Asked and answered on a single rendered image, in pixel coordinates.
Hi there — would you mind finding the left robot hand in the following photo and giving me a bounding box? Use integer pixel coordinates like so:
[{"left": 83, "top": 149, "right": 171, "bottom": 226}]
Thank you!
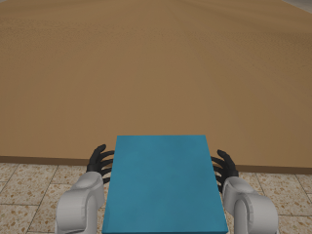
[{"left": 86, "top": 144, "right": 115, "bottom": 184}]

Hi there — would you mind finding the robot right forearm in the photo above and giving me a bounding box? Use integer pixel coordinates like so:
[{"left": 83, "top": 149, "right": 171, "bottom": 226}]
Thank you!
[{"left": 222, "top": 176, "right": 279, "bottom": 234}]

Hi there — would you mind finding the robot left forearm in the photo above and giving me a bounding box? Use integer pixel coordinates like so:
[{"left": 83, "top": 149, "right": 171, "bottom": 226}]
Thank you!
[{"left": 55, "top": 172, "right": 105, "bottom": 234}]

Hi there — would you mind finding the right robot hand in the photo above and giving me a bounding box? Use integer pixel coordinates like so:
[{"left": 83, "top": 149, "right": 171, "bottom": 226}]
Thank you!
[{"left": 211, "top": 150, "right": 239, "bottom": 194}]

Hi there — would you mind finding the carton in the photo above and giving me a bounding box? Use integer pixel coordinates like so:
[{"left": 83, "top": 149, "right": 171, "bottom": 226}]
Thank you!
[{"left": 101, "top": 135, "right": 229, "bottom": 234}]

